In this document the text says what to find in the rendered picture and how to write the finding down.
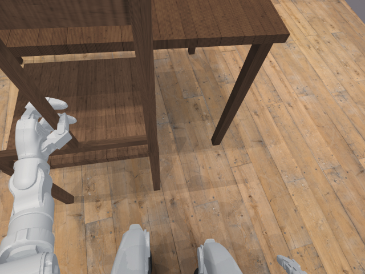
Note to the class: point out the robot left upper arm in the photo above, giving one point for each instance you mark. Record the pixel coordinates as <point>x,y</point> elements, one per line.
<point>40,263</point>

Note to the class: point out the chair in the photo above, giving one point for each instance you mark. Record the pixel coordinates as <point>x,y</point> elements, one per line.
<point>113,100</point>

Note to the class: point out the left robot thigh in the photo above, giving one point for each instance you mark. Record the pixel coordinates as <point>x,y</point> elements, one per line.
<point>133,250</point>

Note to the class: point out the robot left hand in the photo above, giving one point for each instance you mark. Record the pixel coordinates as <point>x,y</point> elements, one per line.
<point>30,134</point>

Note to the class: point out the left robot forearm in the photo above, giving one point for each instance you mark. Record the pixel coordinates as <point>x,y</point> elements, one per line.
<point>32,216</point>

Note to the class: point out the robot thigh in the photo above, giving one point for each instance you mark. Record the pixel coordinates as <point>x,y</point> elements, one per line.
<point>213,258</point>
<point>133,250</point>

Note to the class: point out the right robot thigh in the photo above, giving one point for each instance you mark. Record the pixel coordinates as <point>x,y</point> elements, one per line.
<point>213,258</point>

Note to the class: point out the table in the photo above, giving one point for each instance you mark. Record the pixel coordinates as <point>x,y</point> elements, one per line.
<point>176,24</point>

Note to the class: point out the robot right hand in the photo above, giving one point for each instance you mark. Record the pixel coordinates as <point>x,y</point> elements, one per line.
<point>291,266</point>

